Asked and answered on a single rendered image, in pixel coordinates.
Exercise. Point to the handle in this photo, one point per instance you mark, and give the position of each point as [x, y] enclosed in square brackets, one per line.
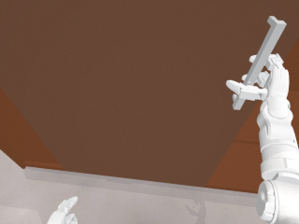
[262, 56]

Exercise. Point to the right robot hand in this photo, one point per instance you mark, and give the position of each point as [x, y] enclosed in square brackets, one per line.
[276, 83]

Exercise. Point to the right robot upper arm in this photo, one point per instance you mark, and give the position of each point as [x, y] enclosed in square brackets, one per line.
[278, 202]

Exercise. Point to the wardrobe door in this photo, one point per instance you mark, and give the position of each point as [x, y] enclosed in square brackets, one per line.
[136, 88]
[19, 134]

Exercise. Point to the left robot hand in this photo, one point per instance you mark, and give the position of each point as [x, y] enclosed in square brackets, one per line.
[59, 216]

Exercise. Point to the robot right forearm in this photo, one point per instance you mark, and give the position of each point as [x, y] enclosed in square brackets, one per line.
[278, 145]

